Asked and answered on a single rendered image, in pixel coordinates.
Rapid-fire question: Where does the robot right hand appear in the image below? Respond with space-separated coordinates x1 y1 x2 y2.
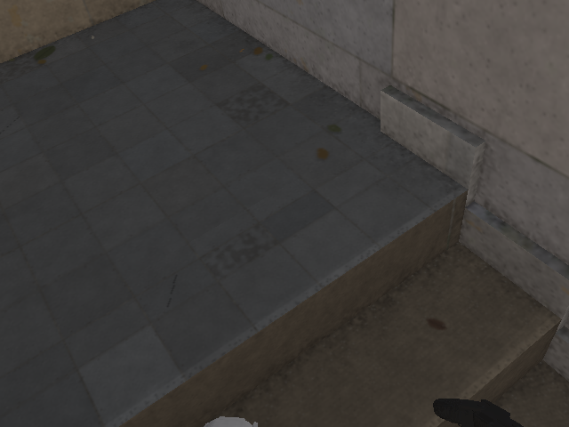
433 399 524 427

